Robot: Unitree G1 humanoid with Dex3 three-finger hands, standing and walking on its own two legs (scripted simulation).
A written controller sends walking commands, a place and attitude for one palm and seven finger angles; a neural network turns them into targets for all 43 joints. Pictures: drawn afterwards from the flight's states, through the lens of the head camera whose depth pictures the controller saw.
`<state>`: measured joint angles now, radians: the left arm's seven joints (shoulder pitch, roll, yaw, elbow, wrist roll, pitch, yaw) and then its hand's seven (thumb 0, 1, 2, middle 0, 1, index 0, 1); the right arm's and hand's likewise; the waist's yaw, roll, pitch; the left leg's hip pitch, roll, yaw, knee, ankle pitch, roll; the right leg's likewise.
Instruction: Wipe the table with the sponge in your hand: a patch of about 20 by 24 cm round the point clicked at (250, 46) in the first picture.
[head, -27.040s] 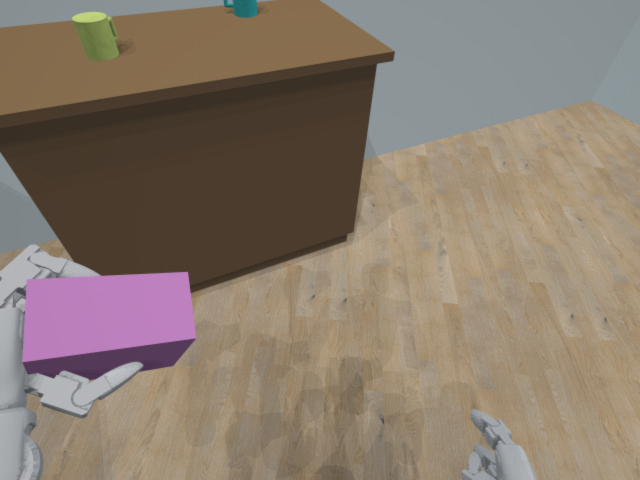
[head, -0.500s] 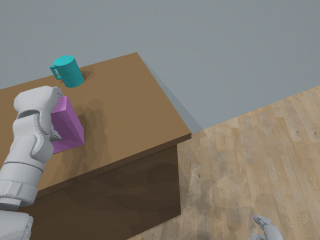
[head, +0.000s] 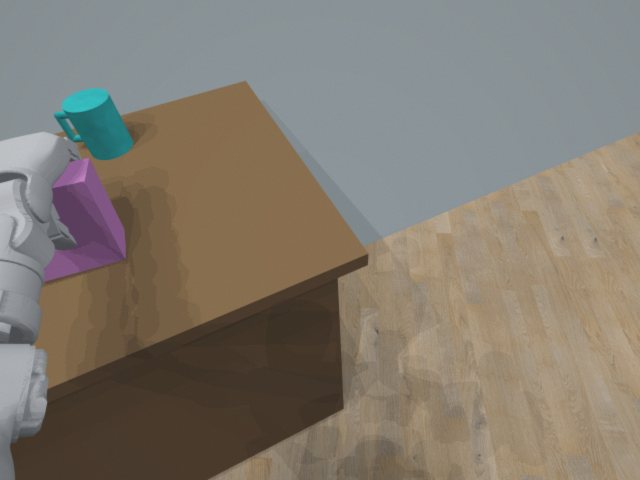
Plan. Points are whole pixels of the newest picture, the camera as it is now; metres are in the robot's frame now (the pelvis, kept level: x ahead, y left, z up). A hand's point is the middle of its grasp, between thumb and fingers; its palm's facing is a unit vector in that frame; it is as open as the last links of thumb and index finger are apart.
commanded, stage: wipe forward along the middle lane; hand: left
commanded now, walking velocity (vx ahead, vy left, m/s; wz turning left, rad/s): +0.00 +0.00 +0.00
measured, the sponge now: (69, 233) +0.40 +0.34 +0.11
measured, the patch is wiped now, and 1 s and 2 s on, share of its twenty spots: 0.90 0.95 0.95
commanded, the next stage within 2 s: slide back across to the first lane in 0.48 s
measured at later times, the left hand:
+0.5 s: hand (43, 181) +0.45 +0.37 +0.16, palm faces -0.11 -0.01 -0.99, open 10.5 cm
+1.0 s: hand (27, 171) +0.46 +0.40 +0.16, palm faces -0.06 -0.01 -1.00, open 10.5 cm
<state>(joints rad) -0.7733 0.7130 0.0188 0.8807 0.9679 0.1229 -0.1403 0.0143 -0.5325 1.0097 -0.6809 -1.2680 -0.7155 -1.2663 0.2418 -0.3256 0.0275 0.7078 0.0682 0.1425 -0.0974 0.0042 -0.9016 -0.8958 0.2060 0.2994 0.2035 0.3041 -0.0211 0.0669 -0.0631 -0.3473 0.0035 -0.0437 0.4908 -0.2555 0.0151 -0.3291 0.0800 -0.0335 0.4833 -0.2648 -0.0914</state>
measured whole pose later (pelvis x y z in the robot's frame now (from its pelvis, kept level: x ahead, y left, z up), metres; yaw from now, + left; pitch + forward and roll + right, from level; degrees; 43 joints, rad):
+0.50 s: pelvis +0.01 +0.04 +0.00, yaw -1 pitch +9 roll +0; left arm -0.89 0.71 0.00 1.01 1.01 0.09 -0.10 0.01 -0.54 1.01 -0.69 -1.26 -0.73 -1.26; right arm 0.26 -0.31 0.02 0.70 0.07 0.16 -0.08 0.00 -0.90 -0.90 0.21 0.30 0.20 0.30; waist -0.04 0.06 -0.08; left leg -0.37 -0.02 -0.02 0.47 -0.25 0.03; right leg -0.34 0.05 -0.01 0.44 -0.25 -0.04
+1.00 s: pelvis +0.03 +0.06 +0.01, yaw -2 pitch +8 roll -1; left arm -0.84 0.72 0.06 0.94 1.02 0.10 -0.08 0.02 -0.55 1.02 -0.69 -1.26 -0.73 -1.26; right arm 0.27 -0.30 0.02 0.70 0.06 0.19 -0.06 0.00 -0.90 -0.90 0.21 0.30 0.20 0.30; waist -0.03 0.06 -0.07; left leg -0.31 -0.05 0.00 0.42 -0.25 0.06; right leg -0.28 0.03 0.02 0.38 -0.24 -0.01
